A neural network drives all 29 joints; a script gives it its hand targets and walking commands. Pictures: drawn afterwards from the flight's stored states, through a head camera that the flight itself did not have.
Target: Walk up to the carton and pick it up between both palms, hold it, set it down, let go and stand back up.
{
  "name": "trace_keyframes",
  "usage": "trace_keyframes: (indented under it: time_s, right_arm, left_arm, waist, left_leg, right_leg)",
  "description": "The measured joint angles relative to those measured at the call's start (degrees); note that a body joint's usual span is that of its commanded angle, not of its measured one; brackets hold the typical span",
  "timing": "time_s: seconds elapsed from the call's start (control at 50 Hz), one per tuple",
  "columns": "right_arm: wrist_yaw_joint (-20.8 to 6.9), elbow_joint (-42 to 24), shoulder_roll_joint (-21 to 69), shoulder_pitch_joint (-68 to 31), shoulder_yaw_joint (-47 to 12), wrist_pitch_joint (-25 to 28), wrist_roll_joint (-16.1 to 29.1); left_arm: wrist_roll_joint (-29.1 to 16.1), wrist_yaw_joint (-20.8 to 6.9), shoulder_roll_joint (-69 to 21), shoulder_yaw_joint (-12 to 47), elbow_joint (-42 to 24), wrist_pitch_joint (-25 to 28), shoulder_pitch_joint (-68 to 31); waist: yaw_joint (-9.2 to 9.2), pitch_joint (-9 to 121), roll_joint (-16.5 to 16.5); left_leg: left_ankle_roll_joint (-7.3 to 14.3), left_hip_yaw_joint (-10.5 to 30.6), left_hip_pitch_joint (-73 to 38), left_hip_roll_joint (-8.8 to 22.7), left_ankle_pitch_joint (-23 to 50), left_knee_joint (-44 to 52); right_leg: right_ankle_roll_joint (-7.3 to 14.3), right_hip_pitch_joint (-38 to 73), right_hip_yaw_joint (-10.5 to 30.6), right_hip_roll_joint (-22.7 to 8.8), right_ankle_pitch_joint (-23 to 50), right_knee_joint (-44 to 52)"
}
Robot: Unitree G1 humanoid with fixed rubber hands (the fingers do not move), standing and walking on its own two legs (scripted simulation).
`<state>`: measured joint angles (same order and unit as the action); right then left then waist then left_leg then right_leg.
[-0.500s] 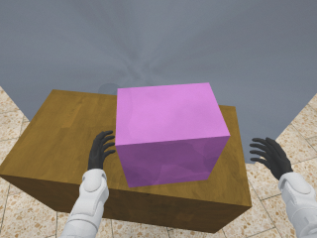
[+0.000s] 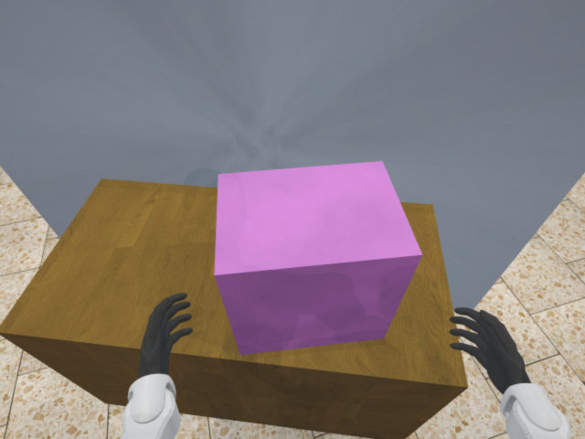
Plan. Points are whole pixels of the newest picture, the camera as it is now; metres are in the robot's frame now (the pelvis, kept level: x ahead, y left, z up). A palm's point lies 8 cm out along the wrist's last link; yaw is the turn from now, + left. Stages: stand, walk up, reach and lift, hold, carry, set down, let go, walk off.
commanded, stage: set down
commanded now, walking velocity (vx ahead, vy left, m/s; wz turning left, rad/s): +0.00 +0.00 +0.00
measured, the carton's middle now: (307, 262) +0.43 +0.02 -0.07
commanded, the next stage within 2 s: let go in 1.42 s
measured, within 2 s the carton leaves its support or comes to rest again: neither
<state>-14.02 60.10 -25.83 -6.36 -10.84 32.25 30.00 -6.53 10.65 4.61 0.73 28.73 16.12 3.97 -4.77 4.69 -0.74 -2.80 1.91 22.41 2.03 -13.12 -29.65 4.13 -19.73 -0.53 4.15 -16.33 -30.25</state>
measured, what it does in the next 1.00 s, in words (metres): stands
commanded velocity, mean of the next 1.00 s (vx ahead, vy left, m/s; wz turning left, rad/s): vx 0.00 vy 0.00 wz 0.00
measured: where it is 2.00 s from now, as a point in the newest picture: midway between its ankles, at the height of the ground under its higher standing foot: outside the picture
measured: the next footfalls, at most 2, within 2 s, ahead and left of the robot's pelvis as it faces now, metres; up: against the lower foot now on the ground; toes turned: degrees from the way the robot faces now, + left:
none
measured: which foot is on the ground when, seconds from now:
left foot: down 0.00-1.00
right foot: down 0.00-1.00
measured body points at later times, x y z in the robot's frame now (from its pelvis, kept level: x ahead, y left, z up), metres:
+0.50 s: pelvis +0.01 +0.01 +0.01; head +0.04 +0.00 +0.45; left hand +0.20 +0.24 -0.04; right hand +0.23 -0.22 -0.07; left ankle +0.02 +0.15 -0.73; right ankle -0.01 -0.07 -0.73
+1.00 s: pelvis +0.00 +0.03 +0.01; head +0.01 +0.04 +0.46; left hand +0.18 +0.25 -0.05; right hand +0.21 -0.20 -0.06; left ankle +0.02 +0.15 -0.73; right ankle -0.01 -0.07 -0.73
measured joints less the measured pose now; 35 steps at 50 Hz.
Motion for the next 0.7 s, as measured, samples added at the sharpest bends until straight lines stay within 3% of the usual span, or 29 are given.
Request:
trace_keyframes:
  time_s: [0.16,0.28,0.38,0.48,0.6,0.7]
  right_arm:
    - [0.9,-0.3,2.0,-0.6,0.2,-1.9,-0.1]
    - [2.9,-1.2,3.4,0.7,0.4,-5.6,-2.6]
    - [5.3,-8.0,6.2,5.9,1.7,-5.2,-4.6]
    - [6.4,-7.6,7.6,7.5,1.9,-7.2,-7.3]
    - [8.5,-15.3,7.9,12.3,3.2,-7.6,-8.1]
    - [9.5,-14.9,8.5,11.5,3.8,-10.1,-10.1]
  left_arm:
    - [0.3,0.1,1.3,1.3,-0.6,-1.2,0.2]
    - [2.9,-2.8,1.1,1.4,-0.7,-4.3,1.5]
    - [-0.3,-3.7,3.0,0.6,-1.4,-3.2,3.9]
    - [0.2,-4.3,4.7,0.1,-1.5,-4.8,5.1]
    - [-1.4,-5.8,5.3,0.9,-4.5,-5.7,8.7]
    - [0.2,-7.5,5.7,0.7,-2.9,-8.4,9.3]
  waist:
    - [0.95,-1.3,2.6]
    - [1.08,-4.0,2.0]
    - [1.27,-4.9,1.7]
    - [1.56,-5.7,0.5]
    - [1.72,-5.2,-0.2]
    - [2.33,-6.1,0.6]
  left_leg:
    - [-0.7,1.6,-2.4,0.0,0.6,0.9]
    - [-0.5,1.5,-4.7,-0.2,1.1,2.2]
    - [-0.1,1.1,-4.8,-0.7,0.8,2.3]
    - [0.4,0.9,-6.1,-0.9,0.3,2.7]
    - [1.2,0.4,-7.5,-1.3,0.1,3.8]
    - [1.6,0.1,-10.0,-1.4,0.1,4.6]
  right_leg:
    - [0.6,3.1,-1.4,0.2,0.3,1.4]
    - [0.4,5.2,-1.3,-0.1,0.6,2.3]
    - [0.0,5.1,-0.9,-0.5,0.1,1.9]
    - [-0.4,6.9,-0.7,-0.8,0.1,3.3]
    - [-1.3,8.7,-0.1,-1.2,0.7,5.5]
    - [-1.7,11.5,0.3,-1.3,1.2,7.3]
